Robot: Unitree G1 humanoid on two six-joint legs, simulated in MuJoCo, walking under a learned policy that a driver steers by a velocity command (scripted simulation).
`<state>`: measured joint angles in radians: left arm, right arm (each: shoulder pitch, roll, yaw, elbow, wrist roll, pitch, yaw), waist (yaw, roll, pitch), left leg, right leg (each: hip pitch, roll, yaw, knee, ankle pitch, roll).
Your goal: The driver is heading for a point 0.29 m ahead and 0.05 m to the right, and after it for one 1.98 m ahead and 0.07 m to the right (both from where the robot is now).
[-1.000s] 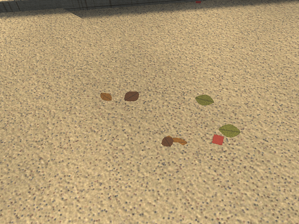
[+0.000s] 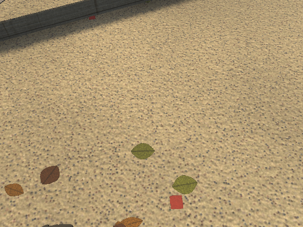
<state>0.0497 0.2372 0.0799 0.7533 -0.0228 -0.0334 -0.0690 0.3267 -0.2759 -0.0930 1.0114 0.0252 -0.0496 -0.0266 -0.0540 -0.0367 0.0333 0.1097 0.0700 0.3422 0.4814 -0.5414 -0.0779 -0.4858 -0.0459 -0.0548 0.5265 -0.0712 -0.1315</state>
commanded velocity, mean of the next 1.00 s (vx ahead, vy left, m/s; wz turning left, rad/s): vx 0.16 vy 0.00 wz -0.25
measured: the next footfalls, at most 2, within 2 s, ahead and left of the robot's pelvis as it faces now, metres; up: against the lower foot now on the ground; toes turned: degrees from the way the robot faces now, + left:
right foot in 0.02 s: +0.16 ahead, -0.09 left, -0.04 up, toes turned -4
left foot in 0.44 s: +0.43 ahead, +0.03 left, -0.04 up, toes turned -14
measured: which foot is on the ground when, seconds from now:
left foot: down 0.00-0.02, up 0.04-0.42, down 0.44-1.00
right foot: up 0.00-0.00, down 0.02-0.48, up 0.50-0.68, down 0.70-1.00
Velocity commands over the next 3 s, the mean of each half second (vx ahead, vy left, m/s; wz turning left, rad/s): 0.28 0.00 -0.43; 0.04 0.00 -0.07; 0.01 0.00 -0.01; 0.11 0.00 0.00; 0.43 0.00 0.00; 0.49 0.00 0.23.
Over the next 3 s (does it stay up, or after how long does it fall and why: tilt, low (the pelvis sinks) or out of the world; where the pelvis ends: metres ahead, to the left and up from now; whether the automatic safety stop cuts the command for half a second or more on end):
stays up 0.91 -0.14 -0.06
